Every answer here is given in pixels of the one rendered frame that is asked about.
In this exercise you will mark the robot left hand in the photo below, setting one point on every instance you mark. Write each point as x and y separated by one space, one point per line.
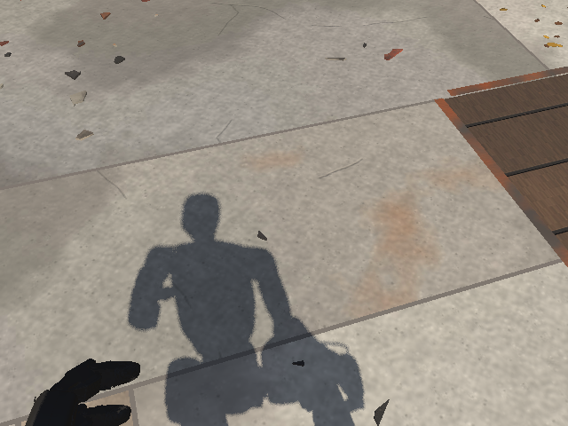
59 405

